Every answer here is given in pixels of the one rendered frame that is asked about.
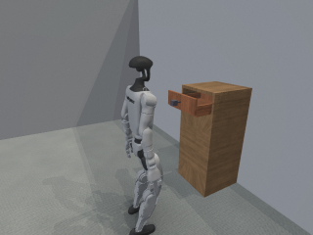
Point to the humanoid robot head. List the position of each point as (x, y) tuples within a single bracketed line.
[(141, 63)]

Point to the left robot hand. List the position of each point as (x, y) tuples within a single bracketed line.
[(127, 146)]

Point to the robot right upper arm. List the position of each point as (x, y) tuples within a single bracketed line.
[(148, 102)]

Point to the cabinet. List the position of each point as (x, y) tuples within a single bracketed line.
[(210, 147)]

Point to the left robot shin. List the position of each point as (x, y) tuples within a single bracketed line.
[(138, 191)]

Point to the robot right forearm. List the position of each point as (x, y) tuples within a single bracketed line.
[(147, 144)]

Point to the drawer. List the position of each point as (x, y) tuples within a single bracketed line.
[(195, 104)]

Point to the robot left forearm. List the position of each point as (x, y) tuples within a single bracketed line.
[(127, 131)]

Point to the right robot hand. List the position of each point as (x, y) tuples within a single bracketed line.
[(152, 176)]

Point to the robot left upper arm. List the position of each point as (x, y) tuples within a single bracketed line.
[(124, 111)]

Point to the handle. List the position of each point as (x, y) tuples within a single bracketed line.
[(174, 102)]

